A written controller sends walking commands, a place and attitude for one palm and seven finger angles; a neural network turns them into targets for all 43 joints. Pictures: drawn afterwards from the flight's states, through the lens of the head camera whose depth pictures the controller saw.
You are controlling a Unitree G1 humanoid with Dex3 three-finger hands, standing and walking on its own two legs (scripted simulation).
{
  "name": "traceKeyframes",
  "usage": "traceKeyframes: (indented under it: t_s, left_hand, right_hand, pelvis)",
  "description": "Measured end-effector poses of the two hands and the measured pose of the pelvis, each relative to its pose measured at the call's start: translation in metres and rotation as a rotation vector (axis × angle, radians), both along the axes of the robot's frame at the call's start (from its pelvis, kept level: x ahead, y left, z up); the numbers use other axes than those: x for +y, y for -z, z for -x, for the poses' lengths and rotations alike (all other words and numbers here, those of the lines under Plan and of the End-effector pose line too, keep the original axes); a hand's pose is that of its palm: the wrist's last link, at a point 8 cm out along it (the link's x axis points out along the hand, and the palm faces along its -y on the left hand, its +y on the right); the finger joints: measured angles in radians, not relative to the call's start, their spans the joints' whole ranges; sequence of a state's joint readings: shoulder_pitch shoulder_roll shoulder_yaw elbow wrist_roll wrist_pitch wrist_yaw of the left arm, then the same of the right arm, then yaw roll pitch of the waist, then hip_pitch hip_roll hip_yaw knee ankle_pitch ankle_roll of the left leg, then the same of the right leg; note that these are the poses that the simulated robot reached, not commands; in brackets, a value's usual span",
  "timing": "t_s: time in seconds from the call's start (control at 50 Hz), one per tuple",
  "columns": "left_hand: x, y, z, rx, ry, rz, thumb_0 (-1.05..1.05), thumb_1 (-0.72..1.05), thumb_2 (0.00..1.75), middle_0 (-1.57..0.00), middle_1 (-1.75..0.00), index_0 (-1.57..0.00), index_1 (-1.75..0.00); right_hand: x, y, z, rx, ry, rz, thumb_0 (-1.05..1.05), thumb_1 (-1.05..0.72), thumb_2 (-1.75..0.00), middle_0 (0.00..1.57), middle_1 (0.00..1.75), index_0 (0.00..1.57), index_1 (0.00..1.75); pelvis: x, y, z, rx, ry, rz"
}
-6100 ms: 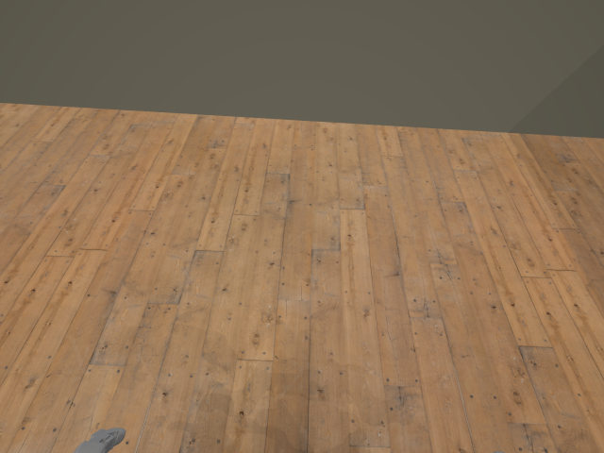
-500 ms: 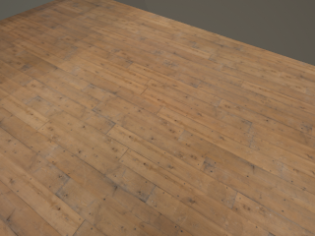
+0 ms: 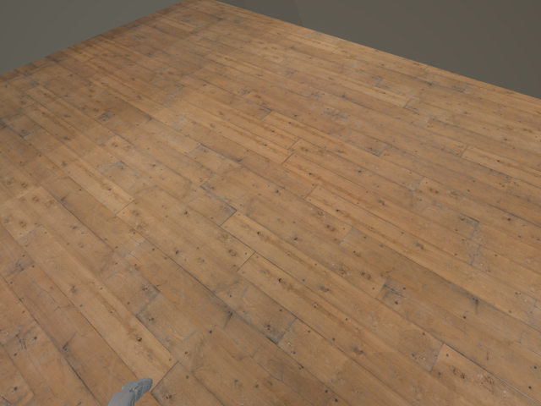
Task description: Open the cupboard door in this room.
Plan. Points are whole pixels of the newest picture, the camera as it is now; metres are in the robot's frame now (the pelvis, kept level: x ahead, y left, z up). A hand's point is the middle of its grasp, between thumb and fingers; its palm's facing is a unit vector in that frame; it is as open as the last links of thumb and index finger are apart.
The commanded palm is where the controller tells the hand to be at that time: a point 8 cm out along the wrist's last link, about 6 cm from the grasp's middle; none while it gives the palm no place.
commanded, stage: turn or walk to find it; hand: left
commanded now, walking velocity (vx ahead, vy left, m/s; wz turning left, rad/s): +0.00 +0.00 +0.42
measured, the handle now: out of the picture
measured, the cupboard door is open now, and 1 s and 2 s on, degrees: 0 0 0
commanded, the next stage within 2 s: none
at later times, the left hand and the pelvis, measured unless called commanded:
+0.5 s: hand out of the picture -0.07 +0.22 -0.18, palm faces +0.30 -0.92 -0.23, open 7.4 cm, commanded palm none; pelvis -0.05 +0.01 -0.01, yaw +15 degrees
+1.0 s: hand out of the picture -0.05 +0.21 -0.14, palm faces +0.42 -0.86 -0.28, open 7.4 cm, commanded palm none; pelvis -0.07 -0.02 +0.00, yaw +25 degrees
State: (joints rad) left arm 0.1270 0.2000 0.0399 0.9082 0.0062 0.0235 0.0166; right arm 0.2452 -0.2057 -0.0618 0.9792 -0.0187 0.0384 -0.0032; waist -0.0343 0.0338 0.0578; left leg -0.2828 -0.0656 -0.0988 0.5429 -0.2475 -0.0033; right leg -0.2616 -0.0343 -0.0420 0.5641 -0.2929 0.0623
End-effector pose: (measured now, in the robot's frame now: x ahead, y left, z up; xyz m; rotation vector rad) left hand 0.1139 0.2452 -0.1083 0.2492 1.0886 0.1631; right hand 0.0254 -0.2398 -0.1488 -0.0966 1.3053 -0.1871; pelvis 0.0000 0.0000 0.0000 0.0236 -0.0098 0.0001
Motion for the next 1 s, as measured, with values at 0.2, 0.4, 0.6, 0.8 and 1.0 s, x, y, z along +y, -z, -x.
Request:
traceKeyframes:
  t_s: [0.2, 0.4, 0.6, 0.8, 1.0]
  left_hand:
    - [-0.025, -0.01, 0.063, 0.032, -0.106, 0.007, 0.0, 0.9, 0.9, -0.21, -0.3, -0.2, -0.3]
    - [-0.009, 0.014, 0.148, 0.137, -0.269, 0.054, 0.0, 0.91, 0.9, -0.21, -0.3, -0.2, -0.3]
    - [0.034, 0.038, 0.229, 0.259, -0.411, 0.094, 0.0, 0.91, 0.9, -0.2, -0.3, -0.2, -0.3]
    - [0.041, 0.015, 0.221, 0.147, -0.446, 0.063, 0.0, 0.91, 0.9, -0.2, -0.3, -0.2, -0.3]
    - [0.001, 0.001, 0.197, 0.015, -0.448, 0.0, 0.0, 0.91, 0.9, -0.2, -0.3, -0.2, -0.3]
  right_hand:
    - [-0.035, -0.003, 0.015, 0.073, -0.07, 0.001, 0.0, -0.91, -0.89, 0.2, 0.3, 0.2, 0.3]
    - [-0.016, -0.014, -0.015, 0.074, -0.223, 0.053, 0.01, -0.91, -0.89, 0.2, 0.3, 0.2, 0.3]
    - [0.053, -0.036, -0.065, -0.123, -0.377, 0.082, 0.0, -0.91, -0.89, 0.2, 0.3, 0.2, 0.3]
    - [0.068, -0.034, -0.058, -0.121, -0.433, 0.033, 0.0, -0.91, -0.89, 0.2, 0.3, 0.2, 0.3]
    - [0.013, 0.002, -0.03, -0.012, -0.436, -0.006, 0.0, -0.91, -0.89, 0.2, 0.3, 0.2, 0.3]
  pelvis:
    - [-0.02, -0.01, 0.016, -0.023, -0.113, -0.01]
    - [-0.007, -0.007, 0.032, -0.01, -0.213, 0.006]
    - [0.025, -0.003, 0.054, -0.021, -0.283, 0.033]
    - [0.023, -0.012, 0.067, -0.015, -0.358, 0.03]
    - [-0.02, 0.001, 0.075, -0.012, -0.442, 0.004]
